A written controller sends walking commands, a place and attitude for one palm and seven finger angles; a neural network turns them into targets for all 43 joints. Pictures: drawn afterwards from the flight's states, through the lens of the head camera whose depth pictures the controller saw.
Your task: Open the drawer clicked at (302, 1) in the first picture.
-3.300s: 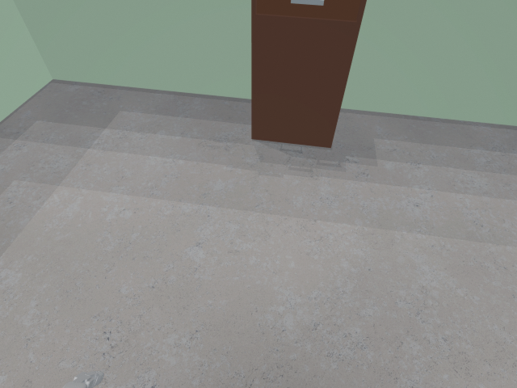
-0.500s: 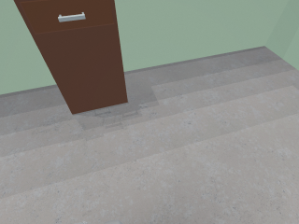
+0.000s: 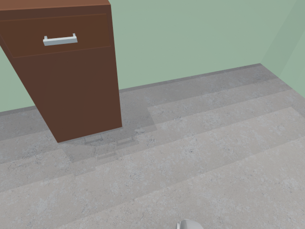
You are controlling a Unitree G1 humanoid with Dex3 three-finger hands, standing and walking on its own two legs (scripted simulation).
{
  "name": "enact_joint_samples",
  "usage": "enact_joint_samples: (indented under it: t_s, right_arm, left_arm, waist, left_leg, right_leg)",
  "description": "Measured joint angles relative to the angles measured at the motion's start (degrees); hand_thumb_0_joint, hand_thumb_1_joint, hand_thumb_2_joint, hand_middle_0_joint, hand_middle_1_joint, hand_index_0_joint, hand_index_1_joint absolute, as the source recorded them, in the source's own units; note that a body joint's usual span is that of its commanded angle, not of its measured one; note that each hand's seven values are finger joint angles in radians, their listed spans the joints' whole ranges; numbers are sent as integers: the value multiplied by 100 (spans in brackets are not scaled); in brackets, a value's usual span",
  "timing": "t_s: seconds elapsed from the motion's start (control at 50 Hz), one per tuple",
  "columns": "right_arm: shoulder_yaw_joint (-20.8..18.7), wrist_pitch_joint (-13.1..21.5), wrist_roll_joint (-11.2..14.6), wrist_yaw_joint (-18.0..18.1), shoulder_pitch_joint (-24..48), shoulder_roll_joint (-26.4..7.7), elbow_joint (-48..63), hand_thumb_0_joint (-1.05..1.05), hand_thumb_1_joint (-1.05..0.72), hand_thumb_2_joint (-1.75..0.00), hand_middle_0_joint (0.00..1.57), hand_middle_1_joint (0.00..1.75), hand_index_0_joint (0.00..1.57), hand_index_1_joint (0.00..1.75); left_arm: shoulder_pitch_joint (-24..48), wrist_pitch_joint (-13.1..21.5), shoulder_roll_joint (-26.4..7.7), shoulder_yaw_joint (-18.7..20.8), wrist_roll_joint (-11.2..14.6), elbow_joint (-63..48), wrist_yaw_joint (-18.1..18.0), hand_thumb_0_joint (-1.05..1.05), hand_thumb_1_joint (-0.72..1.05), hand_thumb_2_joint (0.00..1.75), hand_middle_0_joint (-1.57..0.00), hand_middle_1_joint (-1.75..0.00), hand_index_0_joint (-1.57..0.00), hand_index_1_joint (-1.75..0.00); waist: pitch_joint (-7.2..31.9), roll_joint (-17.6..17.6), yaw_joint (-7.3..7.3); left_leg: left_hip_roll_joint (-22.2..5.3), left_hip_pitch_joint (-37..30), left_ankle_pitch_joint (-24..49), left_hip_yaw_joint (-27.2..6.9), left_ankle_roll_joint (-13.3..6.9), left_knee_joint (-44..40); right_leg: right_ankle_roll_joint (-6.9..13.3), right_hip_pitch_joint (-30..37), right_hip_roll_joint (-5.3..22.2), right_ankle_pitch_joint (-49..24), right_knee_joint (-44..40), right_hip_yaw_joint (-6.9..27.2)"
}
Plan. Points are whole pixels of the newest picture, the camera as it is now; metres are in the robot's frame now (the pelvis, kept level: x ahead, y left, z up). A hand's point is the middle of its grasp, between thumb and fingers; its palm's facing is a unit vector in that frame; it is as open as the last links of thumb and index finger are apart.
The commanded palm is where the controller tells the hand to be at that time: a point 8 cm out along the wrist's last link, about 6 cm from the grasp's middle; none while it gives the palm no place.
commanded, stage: walk to a spot facing it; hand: left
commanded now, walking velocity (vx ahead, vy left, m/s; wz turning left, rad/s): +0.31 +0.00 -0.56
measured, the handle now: (60, 38) +0.85 +0.49 +0.04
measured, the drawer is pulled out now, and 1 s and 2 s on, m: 0.00 0.00 0.00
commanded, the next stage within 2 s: turn to face it in 0.16 s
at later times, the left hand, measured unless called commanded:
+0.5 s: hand (133, 169) +0.34 +0.09 -0.16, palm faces -0.12 -0.96 -0.24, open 7.2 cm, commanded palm none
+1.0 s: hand (107, 184) +0.29 +0.17 -0.18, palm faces +0.22 -0.94 -0.26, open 7.4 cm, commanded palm none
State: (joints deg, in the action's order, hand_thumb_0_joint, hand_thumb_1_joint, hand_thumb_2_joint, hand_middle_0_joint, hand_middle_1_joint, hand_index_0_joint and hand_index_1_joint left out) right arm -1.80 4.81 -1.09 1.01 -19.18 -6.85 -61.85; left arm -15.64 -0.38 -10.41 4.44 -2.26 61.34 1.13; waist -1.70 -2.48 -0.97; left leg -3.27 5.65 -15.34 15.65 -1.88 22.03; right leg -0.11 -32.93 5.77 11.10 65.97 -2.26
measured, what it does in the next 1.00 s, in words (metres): walks ahead: right foot, then left foot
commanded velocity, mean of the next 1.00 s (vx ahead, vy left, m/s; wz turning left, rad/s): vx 0.06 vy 0.00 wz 0.28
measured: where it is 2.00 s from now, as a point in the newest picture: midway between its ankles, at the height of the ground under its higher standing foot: (154, 218)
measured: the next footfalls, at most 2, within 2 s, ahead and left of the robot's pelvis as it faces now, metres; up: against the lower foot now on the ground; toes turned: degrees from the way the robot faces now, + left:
right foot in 0.28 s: +0.28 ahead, -0.14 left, +0.00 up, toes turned -17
left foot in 0.80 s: +0.33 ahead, +0.05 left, +0.00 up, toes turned +14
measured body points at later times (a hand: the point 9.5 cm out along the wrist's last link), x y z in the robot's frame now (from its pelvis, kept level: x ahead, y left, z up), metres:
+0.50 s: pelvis +0.21 -0.08 -0.01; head +0.23 -0.10 +0.44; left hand +0.35 +0.14 -0.14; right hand +0.19 -0.31 -0.18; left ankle +0.22 +0.09 -0.66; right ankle +0.24 -0.13 -0.74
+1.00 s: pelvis +0.27 -0.05 -0.01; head +0.30 -0.03 +0.44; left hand +0.28 +0.22 -0.16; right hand +0.40 -0.29 -0.15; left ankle +0.29 +0.04 -0.74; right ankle +0.28 -0.21 -0.67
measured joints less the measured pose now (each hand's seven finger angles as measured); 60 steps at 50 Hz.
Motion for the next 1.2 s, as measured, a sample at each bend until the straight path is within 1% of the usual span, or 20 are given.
enact_joint_samples:
  t_s: [0.08, 0.16, 0.24, 0.28, 0.3, 0.34, 0.36, 0.4, 0.46, 0.56, 0.68, 0.76, 0.8, 0.82, 0.86, 0.9, 0.94, 1.06, 1.16, 1.2]
  right_arm:
    - [9, -22, 3, 0, -336, 133, -165, 0, -92, -90, 20, 29, 20, 30]
    - [-1, -66, -28, -7, -577, 174, -256, 0, -91, -90, 20, 29, 20, 30]
    - [-47, -149, -37, -25, -742, 110, -310, 0, -91, -90, 20, 29, 20, 30]
    - [-63, -223, 12, -62, -832, 94, -339, 0, -91, -90, 20, 29, 20, 30]
    - [-66, -275, 55, -70, -765, 67, -347, 0, -91, -90, 20, 29, 20, 30]
    - [-79, -367, 105, -40, -502, -23, -299, 1, -91, -90, 20, 29, 20, 30]
    - [-91, -386, 97, -23, -350, -76, -254, 1, -91, -90, 20, 29, 20, 30]
    - [-101, -413, 58, 9, -36, -180, -127, 1, -91, -90, 20, 29, 20, 30]
    - [-100, -432, 31, 31, 324, -279, 122, 0, -91, -90, 19, 29, 20, 30]
    - [-88, -549, 18, -27, 621, -311, 339, 0, -91, -90, 19, 29, 20, 29]
    - [-72, -716, 7, -150, 862, -302, 461, 0, -91, -90, 19, 29, 20, 29]
    - [-67, -753, 1, -212, 1007, -320, 624, 0, -91, -90, 19, 29, 20, 30]
    - [-66, -722, -12, -228, 1033, -357, 750, 0, -91, -90, 19, 29, 20, 30]
    - [-77, -687, -30, -225, 1060, -366, 804, 0, -91, -90, 19, 29, 20, 30]
    - [-63, -604, -15, -198, 1091, -401, 901, 0, -91, -90, 19, 29, 20, 30]
    - [-55, -562, -4, -152, 1055, -445, 931, 0, -91, -90, 19, 29, 20, 30]
    - [-51, -576, -2, -119, 1001, -476, 902, 0, -91, -90, 20, 29, 20, 30]
    - [-61, -646, 9, -129, 886, -513, 808, 0, -91, -90, 20, 29, 20, 30]
    - [-115, -702, -16, -157, 875, -526, 810, 0, -91, -90, 20, 29, 20, 30]
    - [-142, -730, -10, -162, 868, -550, 808, 0, -91, -90, 20, 29, 20, 30]
  left_arm:
    - [272, -91, 8, 43, -7, -130, 16, 1, 93, 89, -20, -29, -19, -30]
    - [600, -127, 9, 36, 8, -262, 61, 1, 93, 89, -20, -29, -19, -30]
    - [910, -25, 21, 3, 14, -468, 83, 1, 92, 89, -20, -29, -19, -30]
    - [962, 147, -34, -15, -5, -577, 85, 1, 92, 89, -20, -29, -19, -30]
    - [1002, 245, -44, -16, 12, -606, 54, 1, 92, 89, -20, -29, -19, -30]
    - [1042, 336, -28, -54, 85, -624, -36, 0, 92, 89, -20, -29, -19, -30]
    - [1037, 343, -8, -85, 105, -604, -80, 0, 92, 89, -20, -29, -19, -30]
    - [985, 349, 56, -152, 115, -524, -157, 0, 92, 89, -20, -29, -20, -30]
    - [899, 345, 165, -197, 124, -400, -242, 0, 92, 89, -20, -29, -20, -30]
    - [884, 270, 165, -221, 120, -444, -259, -1, 95, 89, -20, -30, -20, -30]
    - [748, 174, 125, -215, 90, -597, -261, -1, 94, 89, -21, -30, -20, -30]
    - [542, 81, 18, -182, 66, -617, -258, -1, 93, 89, -21, -30, -20, -30]
    - [380, 33, -66, -153, 88, -609, -243, 0, 92, 89, -21, -30, -20, -30]
    - [329, -12, -120, -126, 114, -586, -232, 0, 92, 89, -20, -30, -20, -30]
    - [292, -163, -209, -100, 123, -562, -245, 0, 92, 89, -20, -29, -20, -30]
    - [304, -264, -266, -62, 119, -550, -258, 0, 92, 89, -20, -29, -20, -30]
    - [330, -280, -320, -21, 112, -578, -236, 1, 92, 89, -20, -29, -20, -30]
    - [384, -287, -391, 9, 107, -711, -219, 1, 91, 89, -20, -29, -19, -30]
    - [455, -270, -318, -41, 121, -780, -228, 1, 91, 89, -20, -29, -19, -30]
    - [457, -206, -256, -84, 135, -822, -229, 1, 91, 89, -20, -29, -19, -30]
  waist:
    - [-70, 42, 89]
    - [-246, 133, 262]
    - [-444, 305, 382]
    - [-467, 299, 343]
    - [-499, 305, 313]
    - [-569, 317, 326]
    - [-570, 331, 337]
    - [-502, 369, 367]
    - [-319, 418, 447]
    - [-98, 431, 385]
    - [-129, 297, 205]
    - [-244, 171, 100]
    - [-274, 96, 83]
    - [-304, 18, 93]
    - [-390, -21, 84]
    - [-426, 42, 92]
    - [-420, 82, 70]
    - [-298, 200, 61]
    - [-241, 331, 157]
    - [-212, 387, 171]
  left_leg:
    - [20, -456, -193, 212, 108, -255]
    - [-34, -845, -513, 435, 285, -285]
    - [-293, -1088, -1068, 654, 555, 174]
    - [-577, -836, -1372, 631, 599, 1334]
    - [-654, -405, -1485, 284, 579, 2444]
    - [-494, 524, -1444, -575, 486, 4406]
    - [-417, 913, -1260, -850, 447, 4990]
    - [-368, 1561, -870, -1156, 403, 5382]
    - [-368, 2204, -512, -1369, 415, 4852]
    - [-355, 2540, -238, -1329, 509, 3884]
    - [-244, 2206, -408, -998, 519, 2981]
    - [-151, 1748, -523, -820, 412, 2223]
    - [-65, 1395, -135, -737, 281, 1613]
    - [30, 1384, -118, -717, 122, 1581]
    - [124, 1435, -223, -754, -81, 1703]
    - [157, 1387, -194, -869, -132, 1584]
    - [201, 1282, -41, -970, -96, 1314]
    - [279, 1076, 314, -1248, -48, 707]
    - [275, 1130, 377, -1477, 98, 691]
    - [283, 1215, 338, -1558, 185, 822]
  right_leg:
    - [-67, -245, 104, -256, -718, -185]
    - [6, -141, 61, -268, -1800, -419]
    - [269, 234, -243, 18, -2612, -654]
    - [506, 628, -395, -203, -2987, -769]
    - [638, 586, -438, -101, -2756, -764]
    - [727, 696, -496, 248, -2538, -748]
    - [724, 838, -529, 329, -2618, -748]
    - [610, 1134, -588, 292, -2950, -757]
    - [646, 1512, -618, 211, -3451, -846]
    - [612, 1975, -566, 301, -3834, -1132]
    - [499, 2265, -385, 636, -3719, -1511]
    - [369, 2266, -185, 978, -3322, -1755]
    - [266, 2167, -11, 1252, -2892, -1846]
    - [161, 2006, 140, 1366, -2493, -1777]
    - [-123, 1484, 134, 2003, -1312, -1168]
    - [-267, 1046, 4, 2102, -453, -638]
    - [-348, 762, -10, 1781, -129, -302]
    - [-470, 657, 42, 1272, -734, 94]
    - [-442, 1108, -132, 1337, -1857, 39]
    - [-413, 1436, -238, 1041, -2574, -33]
